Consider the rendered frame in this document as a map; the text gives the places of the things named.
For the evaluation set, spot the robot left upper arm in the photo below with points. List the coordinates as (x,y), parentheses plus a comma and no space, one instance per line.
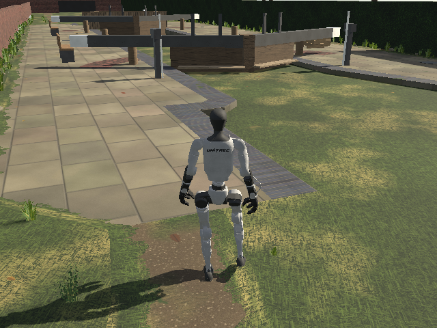
(197,144)

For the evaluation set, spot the robot left hand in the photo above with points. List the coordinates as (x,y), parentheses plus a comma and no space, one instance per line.
(186,195)

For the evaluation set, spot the robot right upper arm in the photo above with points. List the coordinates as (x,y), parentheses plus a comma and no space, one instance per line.
(240,145)

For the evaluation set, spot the robot head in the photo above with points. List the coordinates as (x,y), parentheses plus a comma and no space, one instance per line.
(218,118)

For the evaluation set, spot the left robot forearm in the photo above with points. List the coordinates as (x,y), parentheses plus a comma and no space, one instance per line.
(186,182)

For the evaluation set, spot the robot right shin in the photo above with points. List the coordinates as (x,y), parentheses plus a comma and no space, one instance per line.
(239,235)

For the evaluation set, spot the robot right hand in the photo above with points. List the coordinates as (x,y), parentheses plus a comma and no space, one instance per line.
(254,203)

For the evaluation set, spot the right robot forearm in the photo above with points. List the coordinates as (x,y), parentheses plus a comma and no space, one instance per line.
(250,186)

